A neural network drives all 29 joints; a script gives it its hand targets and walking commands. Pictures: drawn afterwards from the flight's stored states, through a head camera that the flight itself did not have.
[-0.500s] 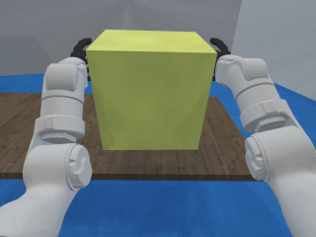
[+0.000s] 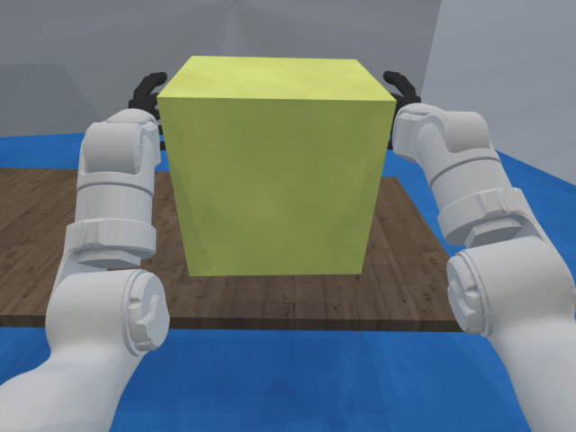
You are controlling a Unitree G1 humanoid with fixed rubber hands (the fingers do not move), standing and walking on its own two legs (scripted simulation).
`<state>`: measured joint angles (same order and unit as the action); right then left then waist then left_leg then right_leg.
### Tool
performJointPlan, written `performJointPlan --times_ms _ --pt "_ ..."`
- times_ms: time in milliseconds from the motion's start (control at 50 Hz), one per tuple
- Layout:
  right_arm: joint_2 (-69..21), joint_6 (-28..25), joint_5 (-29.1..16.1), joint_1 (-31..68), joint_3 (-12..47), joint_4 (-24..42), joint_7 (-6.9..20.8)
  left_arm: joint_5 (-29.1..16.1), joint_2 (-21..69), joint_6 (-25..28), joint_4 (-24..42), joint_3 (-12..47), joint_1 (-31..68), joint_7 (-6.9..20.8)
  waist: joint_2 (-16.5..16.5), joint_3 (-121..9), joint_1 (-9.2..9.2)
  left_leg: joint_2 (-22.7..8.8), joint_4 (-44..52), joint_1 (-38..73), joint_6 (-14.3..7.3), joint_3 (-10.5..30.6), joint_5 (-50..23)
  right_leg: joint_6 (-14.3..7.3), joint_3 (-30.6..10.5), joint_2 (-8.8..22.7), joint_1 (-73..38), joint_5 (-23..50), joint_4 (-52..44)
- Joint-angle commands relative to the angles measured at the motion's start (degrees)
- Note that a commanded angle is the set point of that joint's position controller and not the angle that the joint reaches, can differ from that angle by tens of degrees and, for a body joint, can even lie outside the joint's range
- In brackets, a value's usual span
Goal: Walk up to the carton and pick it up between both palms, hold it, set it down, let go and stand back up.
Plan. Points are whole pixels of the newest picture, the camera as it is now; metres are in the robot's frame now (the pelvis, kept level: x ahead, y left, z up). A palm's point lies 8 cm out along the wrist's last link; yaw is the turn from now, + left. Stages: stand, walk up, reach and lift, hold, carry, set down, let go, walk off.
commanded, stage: hold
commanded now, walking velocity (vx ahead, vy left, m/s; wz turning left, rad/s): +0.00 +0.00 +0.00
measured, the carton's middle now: (275, 163) +0.38 +0.00 +0.29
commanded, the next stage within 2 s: set down in 0.28 s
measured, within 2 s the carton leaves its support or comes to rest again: neither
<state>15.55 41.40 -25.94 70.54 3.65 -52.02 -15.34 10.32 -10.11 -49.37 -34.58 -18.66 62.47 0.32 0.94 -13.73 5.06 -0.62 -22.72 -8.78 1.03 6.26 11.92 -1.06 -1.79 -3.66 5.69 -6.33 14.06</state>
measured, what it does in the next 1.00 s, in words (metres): stands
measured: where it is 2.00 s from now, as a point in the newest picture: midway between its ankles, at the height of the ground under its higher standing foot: outside the picture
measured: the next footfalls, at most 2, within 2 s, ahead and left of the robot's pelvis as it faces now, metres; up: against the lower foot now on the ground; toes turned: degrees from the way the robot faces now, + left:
none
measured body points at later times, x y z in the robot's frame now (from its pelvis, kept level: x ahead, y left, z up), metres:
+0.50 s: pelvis +0.01 +0.00 +0.00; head -0.08 +0.03 +0.44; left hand +0.42 +0.15 +0.35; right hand +0.39 -0.17 +0.37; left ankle +0.01 +0.13 -0.75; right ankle +0.02 -0.11 -0.75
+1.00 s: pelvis +0.02 +0.00 +0.00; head -0.06 +0.04 +0.44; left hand +0.42 +0.15 +0.29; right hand +0.40 -0.17 +0.29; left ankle +0.01 +0.13 -0.75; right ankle +0.02 -0.11 -0.75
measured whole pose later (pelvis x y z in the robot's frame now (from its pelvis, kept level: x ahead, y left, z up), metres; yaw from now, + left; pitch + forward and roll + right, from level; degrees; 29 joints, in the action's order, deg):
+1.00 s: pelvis +0.02 +0.00 +0.00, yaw +2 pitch -6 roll -2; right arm 11.4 21.7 -21.9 59.2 1.6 -48.9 -12.4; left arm 12.2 -6.2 -36.8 -27.2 -19.6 53.3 -1.5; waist -1.9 -5.3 9.3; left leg -0.2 -22.7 -2.2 0.4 7.2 13.9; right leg -0.8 -0.3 -3.2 -2.4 -8.0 12.0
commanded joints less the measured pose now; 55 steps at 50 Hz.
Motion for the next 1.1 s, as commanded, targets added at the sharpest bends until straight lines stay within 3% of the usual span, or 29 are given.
performJointPlan --times_ms 0,60,80,100,120,140,160,200,260,380,460,540,600,780,800,820,840,860,900,920,1000,1020,1080 --pt "-35.7 -1.6 -9.3 42.4 3.7 16.8 9.1 -11.1 33.1 3.4 9.2 14.8 44.6 10.1 1.5 -12.5 0.51 1.4 4.3 -2.9 2.5 -2.2 -10.4 0.3 -1.5 0.3 -10.8 8.6 -0.1" --pt "-36.2 -1.6 -10.3 42.0 4.4 18.8 8.8 -11.5 33.7 3.4 10.3 15.7 44.3 10.1 2.9 -14.8 0.76 1.8 3.5 -2.2 2.5 -2.3 -13.0 0.5 -1.8 0.4 -12.8 12.2 0.8" --pt "-36.4 -1.7 -10.7 44.1 4.8 19.6 8.9 -11.3 33.4 3.4 10.0 15.0 44.7 9.9 2.3 -14.3 -0.09 1.6 3.9 -1.6 2.7 -2.2 -12.1 0.5 -1.5 0.4 -11.5 10.4 0.7" --pt "-36.9 -1.8 -10.6 43.3 4.8 19.9 8.8 -11.8 33.7 3.7 12.0 15.6 45.5 9.7 2.1 -15.3 0.66 1.6 3.4 -1.2 2.6 -2.3 -13.5 0.7 -1.4 0.2 -12.0 12.2 1.0" --pt "-35.9 -2.7 -5.0 49.2 -1.3 13.9 8.6 -12.7 31.6 4.6 0.1 14.0 50.6 9.7 -0.8 -6.3 4.52 2.8 5.1 -3.7 0.6 -2.3 -0.1 1.6 -0.7 0.3 -0.3 -1.8 -2.7" --pt "-38.0 -3.9 -3.7 49.4 -2.8 11.6 9.1 -13.1 32.7 5.8 -0.1 13.2 50.9 9.7 -1.4 -6.7 3.52 2.2 6.2 -6.0 0.0 -2.2 2.4 1.3 -0.5 0.2 0.0 -4.8 -1.7" --pt "-37.4 -4.3 -4.1 49.1 -2.8 11.0 9.4 -13.7 34.2 6.6 0.3 13.3 52.5 9.2 0.9 -9.5 2.53 2.3 6.0 -5.9 0.3 -2.1 3.5 0.9 -1.4 0.4 -0.3 -5.3 -1.6" --pt "-38.9 -4.5 -5.6 50.3 -1.3 11.2 9.9 -14.1 33.6 7.4 0.1 12.6 53.6 7.9 1.6 -14.9 0.73 2.1 4.9 -5.1 0.6 -1.5 -0.9 1.2 -1.1 0.0 -3.5 0.3 -0.5" --pt "-37.7 -4.1 -7.7 48.1 1.4 10.6 9.4 -11.8 31.8 7.2 -1.4 10.6 49.4 7.2 1.0 -18.1 0.03 2.2 3.4 -2.6 0.9 -1.3 -8.4 1.7 -0.9 -0.3 -8.4 9.9 0.8" --pt "-36.8 -6.6 -9.3 49.4 1.9 14.4 8.3 -12.7 30.8 8.6 3.9 12.5 52.1 7.9 0.9 -19.5 2.13 3.2 1.5 2.1 1.7 -1.8 -15.1 3.0 0.3 -0.5 -8.9 14.8 0.9" --pt "-36.2 -11.3 -4.7 50.4 -1.4 10.2 8.5 -12.1 30.9 12.4 1.1 11.1 54.8 7.8 1.5 -15.4 3.37 3.2 2.6 3.8 1.8 -1.9 -12.0 3.0 1.2 -0.1 -7.2 11.4 -0.3" --pt "-32.1 -15.0 1.0 44.8 -4.9 1.5 8.5 -7.5 28.6 14.4 -5.4 8.1 48.5 8.9 1.7 -8.1 4.02 2.4 5.2 4.0 1.8 -2.4 -9.5 1.6 1.6 0.5 -8.6 7.6 -1.4" --pt "-30.1 -16.9 2.8 41.9 -5.6 -0.4 8.7 -5.5 27.9 15.1 -6.1 7.7 44.8 9.9 1.9 -6.7 4.43 2.0 5.5 5.4 2.0 -3.1 -12.4 0.8 2.0 0.5 -10.6 8.9 -1.5" --pt "-32.5 -22.4 1.1 42.5 -0.1 11.7 9.5 -7.5 33.3 16.5 5.7 14.9 43.9 8.2 4.6 -13.9 5.43 3.1 0.7 13.0 3.9 -4.0 -27.2 2.1 4.0 -0.9 -13.4 19.1 0.3" --pt "-33.8 -23.4 0.4 40.5 3.0 16.7 9.7 -6.7 34.7 17.1 9.3 17.1 39.8 7.8 6.1 -17.4 4.42 2.6 -0.5 15.0 4.7 -3.5 -34.5 1.9 4.2 -0.6 -15.0 24.3 0.8" --pt "-34.0 -24.0 -0.1 39.5 4.5 18.5 9.8 -7.0 35.7 17.3 11.9 18.9 38.5 7.3 5.9 -19.7 4.74 2.5 -2.0 17.3 5.3 -3.3 -38.7 2.1 4.3 -0.8 -16.1 27.9 1.0" --pt "-34.4 -24.1 -0.6 38.9 6.2 21.5 9.8 -7.3 36.6 17.1 14.5 19.5 37.4 6.9 5.1 -21.1 4.39 2.7 -2.7 17.9 5.7 -3.0 -39.5 2.3 4.2 -1.0 -17.1 29.2 1.4" --pt "-34.7 -24.0 -1.0 38.4 6.8 22.6 9.7 -7.8 37.6 16.8 15.1 20.5 36.8 6.8 4.9 -20.1 5.14 3.1 -3.0 17.4 5.5 -2.7 -39.9 2.7 3.9 -1.0 -16.6 30.5 1.4" --pt "-35.3 -23.3 -1.2 36.2 7.8 23.3 9.8 -7.3 37.8 15.8 17.2 21.1 35.2 6.6 4.2 -15.9 4.63 3.2 -1.8 16.9 4.8 -2.8 -35.7 2.9 3.6 -0.8 -16.1 28.3 1.1" --pt "-35.4 -23.0 -0.7 34.3 7.4 22.7 9.8 -7.1 37.4 15.4 17.0 21.5 34.0 6.8 3.9 -14.3 5.46 3.0 -1.6 16.2 4.5 -2.5 -34.2 3.0 3.8 -0.8 -14.9 27.1 0.9" --pt "-35.8 -22.8 2.5 35.9 5.2 22.7 10.4 -6.6 36.7 15.0 14.4 19.5 35.6 7.3 1.1 -10.9 4.18 3.0 1.6 13.1 2.3 -3.3 -20.7 3.1 3.6 -0.1 -11.9 16.9 0.2" --pt "-36.2 -23.1 3.1 36.1 4.8 22.7 10.7 -6.9 36.7 15.6 14.1 19.9 36.4 7.0 1.0 -12.1 4.55 2.9 1.9 13.3 2.2 -3.4 -19.7 3.1 4.0 -0.4 -11.1 15.5 0.2" --pt "-36.8 -24.0 5.3 38.3 3.1 21.2 11.7 -6.8 37.2 16.9 10.4 19.5 38.3 6.1 1.0 -11.2 3.38 2.6 2.7 12.0 1.9 -3.9 -16.4 3.0 4.3 -0.2 -9.6 11.6 0.2"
